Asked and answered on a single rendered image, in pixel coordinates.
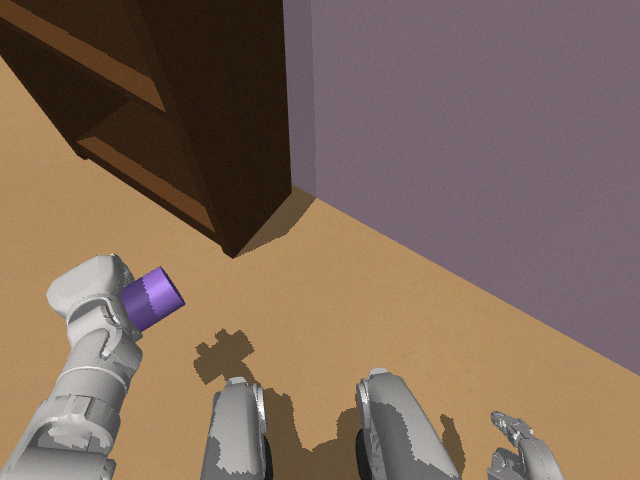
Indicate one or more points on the can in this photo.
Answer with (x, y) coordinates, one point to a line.
(151, 298)

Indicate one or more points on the left robot hand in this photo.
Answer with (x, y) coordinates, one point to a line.
(102, 274)

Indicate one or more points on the right robot hand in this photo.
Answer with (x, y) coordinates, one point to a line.
(535, 460)

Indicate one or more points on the left robot arm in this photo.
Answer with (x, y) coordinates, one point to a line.
(73, 431)

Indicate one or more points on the bookshelf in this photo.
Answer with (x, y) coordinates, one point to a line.
(183, 100)

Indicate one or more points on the right robot foot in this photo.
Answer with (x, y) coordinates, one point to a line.
(364, 469)

